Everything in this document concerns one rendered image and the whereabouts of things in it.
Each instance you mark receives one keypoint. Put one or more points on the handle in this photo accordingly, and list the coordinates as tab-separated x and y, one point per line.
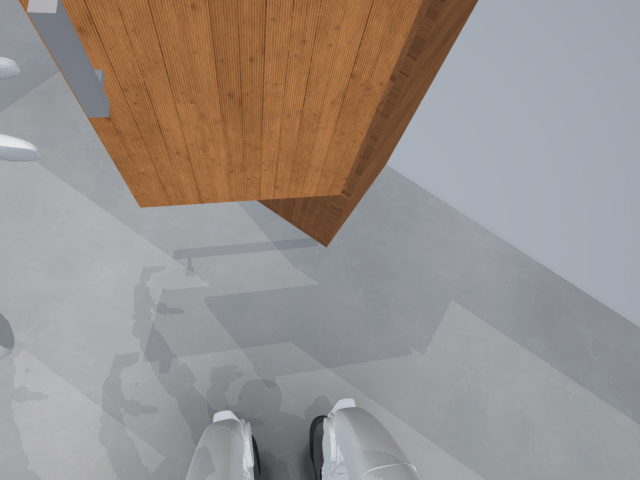
54	26

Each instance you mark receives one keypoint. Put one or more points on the robot left shin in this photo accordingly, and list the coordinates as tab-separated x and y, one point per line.
223	415

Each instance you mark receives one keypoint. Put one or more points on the left robot hand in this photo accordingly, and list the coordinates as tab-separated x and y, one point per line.
13	148

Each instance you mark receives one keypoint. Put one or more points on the robot left thigh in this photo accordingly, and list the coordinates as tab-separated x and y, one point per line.
224	451

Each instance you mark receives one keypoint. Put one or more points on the cupboard door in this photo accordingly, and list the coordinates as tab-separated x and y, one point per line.
237	100

